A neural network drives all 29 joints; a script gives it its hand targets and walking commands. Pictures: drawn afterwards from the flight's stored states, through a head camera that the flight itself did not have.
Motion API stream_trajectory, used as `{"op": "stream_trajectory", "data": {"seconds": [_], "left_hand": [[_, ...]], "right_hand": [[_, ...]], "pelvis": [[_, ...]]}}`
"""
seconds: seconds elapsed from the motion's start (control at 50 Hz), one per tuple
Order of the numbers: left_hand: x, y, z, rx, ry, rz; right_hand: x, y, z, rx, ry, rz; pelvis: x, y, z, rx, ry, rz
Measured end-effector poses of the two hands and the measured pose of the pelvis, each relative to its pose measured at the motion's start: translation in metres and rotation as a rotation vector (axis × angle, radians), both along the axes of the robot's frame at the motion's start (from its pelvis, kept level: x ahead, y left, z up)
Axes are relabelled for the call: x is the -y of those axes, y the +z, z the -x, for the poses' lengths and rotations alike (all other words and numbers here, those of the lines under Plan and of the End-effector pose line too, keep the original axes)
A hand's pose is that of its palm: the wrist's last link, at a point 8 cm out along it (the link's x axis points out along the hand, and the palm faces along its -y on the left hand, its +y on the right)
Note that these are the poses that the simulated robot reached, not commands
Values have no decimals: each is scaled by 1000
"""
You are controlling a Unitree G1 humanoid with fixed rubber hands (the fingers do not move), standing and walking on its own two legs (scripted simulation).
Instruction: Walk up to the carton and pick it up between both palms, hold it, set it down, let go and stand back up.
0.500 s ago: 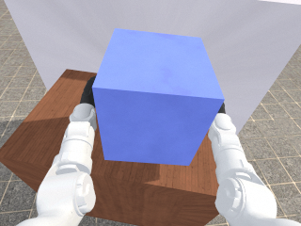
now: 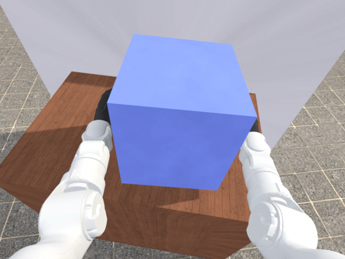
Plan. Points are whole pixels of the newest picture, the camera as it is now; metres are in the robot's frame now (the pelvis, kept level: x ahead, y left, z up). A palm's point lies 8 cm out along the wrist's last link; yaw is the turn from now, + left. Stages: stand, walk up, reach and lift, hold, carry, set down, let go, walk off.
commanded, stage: set down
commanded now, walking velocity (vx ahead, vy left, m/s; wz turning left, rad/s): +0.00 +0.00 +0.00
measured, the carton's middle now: (176, 114) +0.48 -0.01 +0.06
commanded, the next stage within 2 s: none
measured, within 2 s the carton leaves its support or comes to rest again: rests again in 0.70 s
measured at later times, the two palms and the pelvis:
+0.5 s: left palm (106, 127) +0.44 +0.17 +0.06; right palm (247, 135) +0.41 -0.18 +0.06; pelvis -0.01 +0.00 +0.00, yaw +0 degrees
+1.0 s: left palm (105, 131) +0.43 +0.17 +0.05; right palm (246, 136) +0.40 -0.18 +0.06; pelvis -0.01 +0.00 +0.00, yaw +0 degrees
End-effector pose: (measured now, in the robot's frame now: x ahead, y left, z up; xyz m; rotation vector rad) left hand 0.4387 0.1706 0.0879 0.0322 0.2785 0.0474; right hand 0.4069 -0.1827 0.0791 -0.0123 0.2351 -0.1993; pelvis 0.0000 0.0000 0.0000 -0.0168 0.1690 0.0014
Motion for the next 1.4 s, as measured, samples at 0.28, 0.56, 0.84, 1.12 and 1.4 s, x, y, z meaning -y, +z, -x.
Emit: {"op": "stream_trajectory", "data": {"seconds": [0.28, 0.56, 0.84, 1.12, 1.4], "left_hand": [[3, -17, -2, -16, -4, 10], [1, -26, 2, -2, 0, 16], [-2, -33, 5, 3, 0, 22], [-2, -34, 5, 6, -5, 16], [-4, -31, 1, -2, -26, -18]], "right_hand": [[3, -14, 0, -13, -5, 1], [1, -17, 1, 3, -1, -2], [-1, -19, 2, 15, 2, -6], [0, -21, 2, 16, 21, -6], [2, -19, 0, -8, 50, 6]], "pelvis": [[3, -2, 3, -51, -1, -5], [3, -4, 9, -77, 0, -6], [2, -4, 13, -91, 2, -8], [1, -5, 15, -101, -5, -8], [2, -8, 19, -136, -10, -5]]}}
